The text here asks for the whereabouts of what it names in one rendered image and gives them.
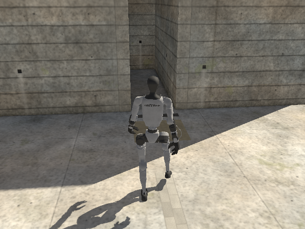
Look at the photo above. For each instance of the right robot upper arm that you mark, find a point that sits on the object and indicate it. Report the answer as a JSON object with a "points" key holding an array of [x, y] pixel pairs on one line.
{"points": [[169, 110]]}

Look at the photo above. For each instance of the left robot upper arm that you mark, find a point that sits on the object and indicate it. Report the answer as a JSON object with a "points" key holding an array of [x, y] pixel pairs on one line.
{"points": [[135, 108]]}

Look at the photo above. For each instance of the robot shin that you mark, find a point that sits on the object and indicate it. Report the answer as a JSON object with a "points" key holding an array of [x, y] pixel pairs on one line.
{"points": [[167, 156], [143, 179]]}

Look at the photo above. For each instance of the robot right forearm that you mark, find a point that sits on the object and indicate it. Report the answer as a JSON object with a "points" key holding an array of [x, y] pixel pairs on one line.
{"points": [[174, 132]]}

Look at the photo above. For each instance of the left robot hand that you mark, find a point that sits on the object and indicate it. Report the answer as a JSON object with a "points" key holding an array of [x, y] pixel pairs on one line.
{"points": [[132, 132]]}

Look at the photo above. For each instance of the robot left shin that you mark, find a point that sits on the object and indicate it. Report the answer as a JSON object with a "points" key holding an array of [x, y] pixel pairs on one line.
{"points": [[143, 179]]}

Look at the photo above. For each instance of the robot right shin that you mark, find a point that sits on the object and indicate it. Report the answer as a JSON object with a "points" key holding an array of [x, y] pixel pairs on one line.
{"points": [[167, 156]]}

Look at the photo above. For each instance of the robot left forearm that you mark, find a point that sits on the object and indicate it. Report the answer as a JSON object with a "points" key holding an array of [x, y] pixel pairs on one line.
{"points": [[131, 123]]}

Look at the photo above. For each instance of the right robot hand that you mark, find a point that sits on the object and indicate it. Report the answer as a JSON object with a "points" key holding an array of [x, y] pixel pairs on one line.
{"points": [[177, 146]]}

